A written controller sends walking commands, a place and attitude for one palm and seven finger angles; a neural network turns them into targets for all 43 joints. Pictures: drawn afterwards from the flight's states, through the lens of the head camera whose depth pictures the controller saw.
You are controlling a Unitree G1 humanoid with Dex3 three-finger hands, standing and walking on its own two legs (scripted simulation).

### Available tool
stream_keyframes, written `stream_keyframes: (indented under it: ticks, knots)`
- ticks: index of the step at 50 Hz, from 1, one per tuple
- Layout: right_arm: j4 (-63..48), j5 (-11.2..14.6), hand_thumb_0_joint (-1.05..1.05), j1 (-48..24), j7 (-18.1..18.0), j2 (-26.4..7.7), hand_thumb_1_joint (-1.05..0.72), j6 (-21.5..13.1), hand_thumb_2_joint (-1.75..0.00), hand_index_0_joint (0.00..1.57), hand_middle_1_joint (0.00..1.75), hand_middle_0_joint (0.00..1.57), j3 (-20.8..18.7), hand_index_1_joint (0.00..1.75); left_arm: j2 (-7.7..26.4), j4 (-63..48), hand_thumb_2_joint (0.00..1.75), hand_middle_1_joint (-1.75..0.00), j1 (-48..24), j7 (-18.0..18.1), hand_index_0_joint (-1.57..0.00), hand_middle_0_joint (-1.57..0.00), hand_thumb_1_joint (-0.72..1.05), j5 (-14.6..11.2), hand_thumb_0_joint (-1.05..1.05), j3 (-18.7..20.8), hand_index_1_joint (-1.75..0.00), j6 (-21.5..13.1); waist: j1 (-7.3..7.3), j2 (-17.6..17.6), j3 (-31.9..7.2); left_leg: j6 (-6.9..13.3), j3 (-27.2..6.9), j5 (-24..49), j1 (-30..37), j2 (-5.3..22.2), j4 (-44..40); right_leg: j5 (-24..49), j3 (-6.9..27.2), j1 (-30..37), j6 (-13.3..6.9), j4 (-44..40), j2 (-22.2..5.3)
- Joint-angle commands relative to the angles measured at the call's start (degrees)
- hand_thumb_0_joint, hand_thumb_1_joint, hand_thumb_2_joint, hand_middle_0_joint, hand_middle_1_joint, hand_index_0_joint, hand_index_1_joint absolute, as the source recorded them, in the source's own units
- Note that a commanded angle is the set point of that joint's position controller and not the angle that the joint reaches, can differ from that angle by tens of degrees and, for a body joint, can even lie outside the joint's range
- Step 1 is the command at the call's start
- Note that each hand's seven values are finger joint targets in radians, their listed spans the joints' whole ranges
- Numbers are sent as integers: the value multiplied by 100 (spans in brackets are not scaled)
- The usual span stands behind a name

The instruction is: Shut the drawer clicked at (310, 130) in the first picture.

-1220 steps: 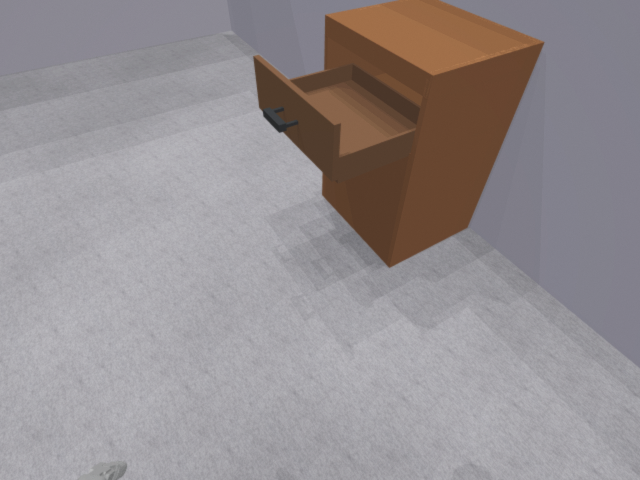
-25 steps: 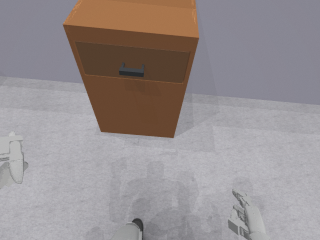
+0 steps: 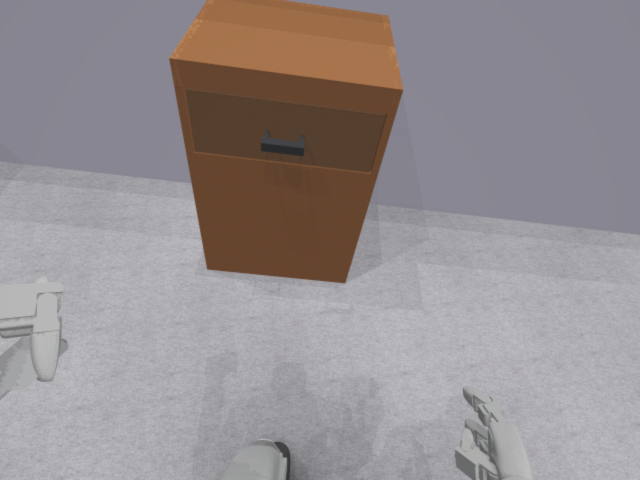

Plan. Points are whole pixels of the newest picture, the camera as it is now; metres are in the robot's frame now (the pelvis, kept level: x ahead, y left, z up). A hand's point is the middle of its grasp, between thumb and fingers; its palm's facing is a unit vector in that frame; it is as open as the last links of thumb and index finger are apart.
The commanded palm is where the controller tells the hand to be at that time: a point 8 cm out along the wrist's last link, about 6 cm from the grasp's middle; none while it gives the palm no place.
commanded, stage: stop stepping back and stand still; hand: left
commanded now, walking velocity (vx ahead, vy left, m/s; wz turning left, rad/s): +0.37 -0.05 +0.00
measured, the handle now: (283, 141) +0.87 +0.15 -0.12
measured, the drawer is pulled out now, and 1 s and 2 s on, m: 0.00 0.00 0.00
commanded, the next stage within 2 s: let the arm hang, fingers relaxed in 1.42 s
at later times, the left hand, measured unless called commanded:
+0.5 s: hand out of the picture +0.13 +0.28 +0.19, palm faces +0.33 -0.86 -0.40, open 3.2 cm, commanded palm +0.08 +0.31 +0.19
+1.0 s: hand out of the picture +0.13 +0.29 +0.17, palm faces +0.38 -0.81 -0.45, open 3.2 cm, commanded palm +0.07 +0.32 +0.19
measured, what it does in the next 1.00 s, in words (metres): steps on the spot: left foot, then right foot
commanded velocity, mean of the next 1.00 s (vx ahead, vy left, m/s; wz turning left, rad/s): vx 0.11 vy -0.07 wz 0.00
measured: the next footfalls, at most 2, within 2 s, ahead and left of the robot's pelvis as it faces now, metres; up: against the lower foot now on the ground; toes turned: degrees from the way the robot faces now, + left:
left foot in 0.10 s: +0.10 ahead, +0.08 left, +0.00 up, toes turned -3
right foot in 0.40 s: -0.02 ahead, -0.06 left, +0.00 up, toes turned -7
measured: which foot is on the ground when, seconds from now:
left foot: up 0.00-0.08, down 0.10-0.36, up 0.38-0.52, down 0.54-1.00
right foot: down 0.00-0.10, up 0.12-0.38, down 0.40-1.00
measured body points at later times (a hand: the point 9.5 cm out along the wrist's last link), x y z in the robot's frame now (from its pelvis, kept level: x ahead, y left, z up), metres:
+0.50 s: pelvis -0.07 +0.04 +0.00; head -0.09 +0.08 +0.45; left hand +0.11 +0.32 +0.21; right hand +0.04 -0.22 -0.07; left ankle +0.00 +0.15 -0.70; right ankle -0.09 -0.06 -0.72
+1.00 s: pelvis -0.07 +0.05 +0.01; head -0.06 +0.05 +0.46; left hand +0.10 +0.33 +0.20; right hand +0.08 -0.19 -0.09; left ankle -0.03 +0.17 -0.73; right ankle -0.06 -0.05 -0.73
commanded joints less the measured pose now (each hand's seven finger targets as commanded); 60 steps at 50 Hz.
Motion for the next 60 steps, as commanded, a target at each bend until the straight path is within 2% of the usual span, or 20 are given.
stream_keyframes:
  ticks: [1,3,5,8,11,15,17,18,20,22,25,26,27,29,34,36,42,45,54,60]
  knots:
    - [-489,70,0,-258,-266,-750,-90,-59,-90,20,30,20,-332,30,552,-450,90,-160,-1184,266,-140,-140,90,-25,0,406,-160,71,-437,-959,91,29,-646,-973,2572,316,2006,-3032,1230,-3607,-616,-1689,-1914]
    - [-364,101,0,-351,-323,-876,-90,-135,-90,20,30,20,-158,30,431,-144,90,-160,-1750,333,-140,-140,90,74,0,211,-160,124,-491,618,574,191,-830,-1334,1987,494,-609,-1925,395,-2617,-97,-82,-1181]
    - [-574,156,0,-146,-341,-914,-90,-410,-90,20,30,20,-126,30,483,-403,90,-160,-2379,352,-140,-140,90,170,0,102,-160,-45,-460,2411,597,588,-3372,-2361,1510,1668,-3050,-1240,-90,-2170,362,2536,-185]
    - [-672,99,0,-519,-112,-671,-90,-504,-90,20,30,20,-116,30,720,-921,90,-160,-1161,280,-140,-140,90,137,0,373,-160,-20,-139,1248,-474,-263,-2828,-3193,1654,1513,-3450,-760,271,-1444,199,3187,-164]
    - [-826,55,0,-543,42,-677,-90,-428,-90,20,30,20,-88,30,472,-1292,90,-160,144,240,-140,-140,90,108,0,189,-160,83,-18,1555,-658,-291,-1377,-2423,1363,1082,-3420,-574,-328,-395,157,2112,-35]
    - [-857,-38,0,-457,-108,-715,-90,-159,-90,20,30,20,-138,30,692,-904,90,-160,162,356,-140,-140,90,52,0,398,-160,292,-111,1554,-587,-251,-753,-2060,956,900,-3076,-1380,-817,897,-28,306,215]
    - [-747,-2,0,-321,-197,-689,-90,-26,-90,20,30,20,-180,30,815,-694,90,-160,39,343,-140,-140,90,15,0,532,-160,391,-115,434,-739,-197,-34,-1371,733,398,-1319,-909,-319,1374,-285,-1019,-292]
    - [-637,81,0,-231,-217,-649,-90,28,-90,20,30,20,-211,30,916,-698,90,-160,-255,309,-140,-140,90,-23,0,597,-160,385,-211,-664,-647,-88,271,-899,788,108,769,-659,776,494,-732,-1501,-1446]
    - [-545,-3,0,-251,-179,-738,-90,-7,-90,20,30,20,-172,30,1205,-766,90,-160,-1087,398,-140,-140,90,-74,0,1083,-160,185,-306,-549,-297,-4,-361,-742,163,308,2947,-821,1720,-774,-1331,-1820,-2717]
    - [-384,113,0,-85,-198,-821,-90,-87,-90,20,30,20,-379,30,621,-27,90,-160,-1218,343,-140,-140,90,13,0,581,-160,144,-412,-926,-259,144,-278,-936,849,557,2022,-2673,1181,-1313,-851,-1617,-2256]
    - [-417,144,0,-444,-343,-827,-90,-186,-90,20,30,20,-255,30,330,-494,90,-160,-1118,315,-140,-140,90,48,0,91,-160,111,-464,498,161,263,105,-1039,2223,426,-269,-2443,245,-1999,-493,-300,-1660]
    - [-462,113,0,-422,-367,-912,-90,-293,-90,20,30,20,-193,30,441,-845,90,-160,-1199,316,-140,-140,90,65,0,173,-160,-16,-412,1648,263,475,-662,-1638,2088,728,-1466,-1928,-178,-1886,-189,896,-1018]
    - [-514,87,0,-314,-330,-949,-90,-375,-90,20,30,20,-170,30,524,-1117,90,-160,-1216,342,-140,-140,90,105,0,300,-160,-167,-361,2629,150,894,-2559,-1873,2294,1607,-2295,-1660,-485,-2272,181,2177,-400]
    - [-489,40,0,-277,-220,-794,-90,-478,-90,20,30,20,-210,30,860,-990,90,-160,-935,301,-140,-140,90,158,0,687,-160,-252,-318,1692,-65,1106,-3315,-2544,1512,1946,-2856,-1323,158,-1702,184,3169,-482]
    - [-712,58,0,-331,-111,-816,-90,-267,-90,20,30,20,-248,30,706,-702,90,-160,25,325,-140,-140,90,177,0,749,-160,-151,-112,1319,-242,388,-617,-2465,-449,879,-1451,-1061,-141,1194,22,298,-431]
    - [-748,125,0,-267,-102,-684,-90,-117,-90,20,30,20,-303,30,743,-445,90,-160,-58,291,-140,-140,90,76,0,727,-160,-51,-192,-1230,-139,68,86,-1347,-363,-52,1793,-2048,2688,52,-704,-1877,-2168]
    - [-372,103,0,-235,-249,-703,-90,-317,-90,20,30,20,-180,30,423,-126,90,-160,-607,333,-140,-140,90,112,0,440,-160,-150,-316,-120,-112,218,113,-436,2114,269,-542,-1040,676,-1309,-291,-884,-1545]
    - [-565,150,0,-311,-315,-907,-90,-440,-90,20,30,20,-207,30,434,-499,90,-160,-770,324,-140,-140,90,155,0,330,-160,-268,-169,1021,-337,608,-1295,234,2134,1204,-1686,230,43,-730,300,409,-690]
    - [-543,165,0,-300,-178,-723,-90,-374,-90,20,30,20,-222,30,471,-270,90,-160,-286,325,-140,-140,90,95,0,456,-160,-154,-219,-106,-709,195,-104,328,1974,319,-612,1215,902,45,64,-949,-1303]
    - [-671,175,0,-461,-251,-763,-90,-197,-90,20,30,20,-218,30,496,-229,90,-160,-181,340,-140,-140,90,46,0,483,-160,-78,-214,392,-692,216,-209,1252,2254,491,-1049,1948,381,136,197,-587,-1042]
